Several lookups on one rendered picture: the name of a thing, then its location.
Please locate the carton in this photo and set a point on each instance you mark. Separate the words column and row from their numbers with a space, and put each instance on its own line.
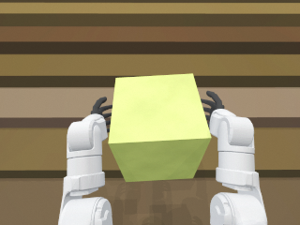
column 158, row 128

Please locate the robot left hand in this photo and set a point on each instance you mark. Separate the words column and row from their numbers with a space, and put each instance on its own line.
column 99, row 110

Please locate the right robot upper arm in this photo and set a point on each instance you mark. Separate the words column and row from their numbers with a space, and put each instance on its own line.
column 236, row 209

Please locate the robot left forearm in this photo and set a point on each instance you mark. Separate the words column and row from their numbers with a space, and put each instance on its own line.
column 84, row 158

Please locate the robot right hand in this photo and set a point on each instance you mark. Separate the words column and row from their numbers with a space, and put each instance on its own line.
column 214, row 105

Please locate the robot right forearm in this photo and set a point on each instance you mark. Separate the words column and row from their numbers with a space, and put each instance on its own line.
column 236, row 149

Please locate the left robot upper arm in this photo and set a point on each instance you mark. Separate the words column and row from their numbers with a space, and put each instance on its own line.
column 87, row 211

